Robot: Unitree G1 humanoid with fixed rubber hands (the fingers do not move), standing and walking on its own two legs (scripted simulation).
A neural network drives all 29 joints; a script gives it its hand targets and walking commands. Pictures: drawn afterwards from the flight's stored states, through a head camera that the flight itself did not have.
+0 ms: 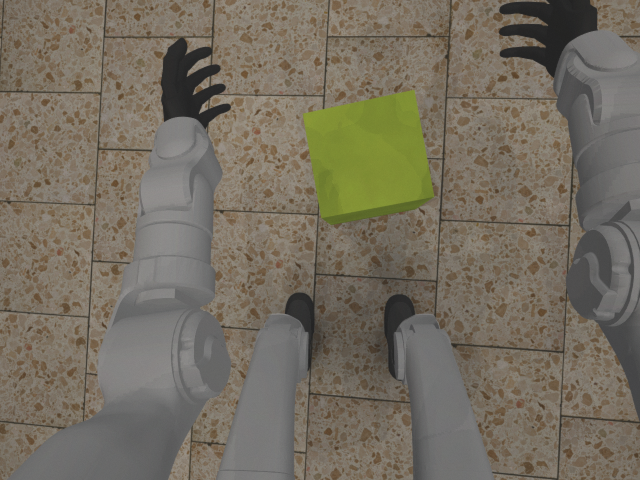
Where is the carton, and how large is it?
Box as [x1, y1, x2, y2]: [303, 90, 433, 224]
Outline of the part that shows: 414,90 303,113 321,217 330,224 414,209 433,196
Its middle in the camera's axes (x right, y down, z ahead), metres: +0.10 -0.16 +0.84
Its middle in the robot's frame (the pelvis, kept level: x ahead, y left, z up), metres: +0.52 -0.02 -0.53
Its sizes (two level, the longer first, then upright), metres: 0.210 0.200 0.250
